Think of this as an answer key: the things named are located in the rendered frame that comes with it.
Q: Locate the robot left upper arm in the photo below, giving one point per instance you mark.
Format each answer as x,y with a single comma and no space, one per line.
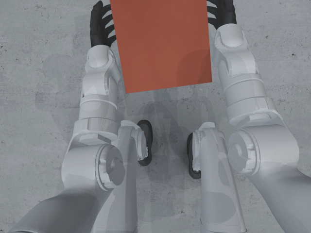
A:
89,174

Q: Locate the robot right hand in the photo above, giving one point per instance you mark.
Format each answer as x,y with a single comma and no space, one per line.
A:
224,13

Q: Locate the right robot forearm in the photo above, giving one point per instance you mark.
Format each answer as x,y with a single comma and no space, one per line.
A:
241,81

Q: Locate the robot left thigh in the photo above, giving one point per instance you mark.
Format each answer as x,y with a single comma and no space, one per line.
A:
119,212

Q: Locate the robot right upper arm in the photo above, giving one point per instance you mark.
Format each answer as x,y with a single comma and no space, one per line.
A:
268,156

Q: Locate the carton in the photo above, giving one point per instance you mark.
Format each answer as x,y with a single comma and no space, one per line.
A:
162,43

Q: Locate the robot left hand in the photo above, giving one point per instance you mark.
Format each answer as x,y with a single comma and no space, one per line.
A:
98,32

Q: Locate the robot left foot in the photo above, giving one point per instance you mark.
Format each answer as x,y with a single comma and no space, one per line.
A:
148,132

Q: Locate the left robot forearm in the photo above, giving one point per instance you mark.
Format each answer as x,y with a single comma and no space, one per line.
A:
98,103

